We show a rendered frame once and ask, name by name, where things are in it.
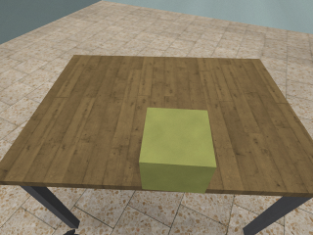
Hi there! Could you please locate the table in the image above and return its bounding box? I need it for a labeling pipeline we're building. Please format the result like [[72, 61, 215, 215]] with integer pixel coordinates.
[[0, 55, 313, 235]]

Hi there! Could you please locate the carton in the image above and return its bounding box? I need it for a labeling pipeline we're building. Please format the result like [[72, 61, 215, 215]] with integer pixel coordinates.
[[139, 107, 217, 194]]

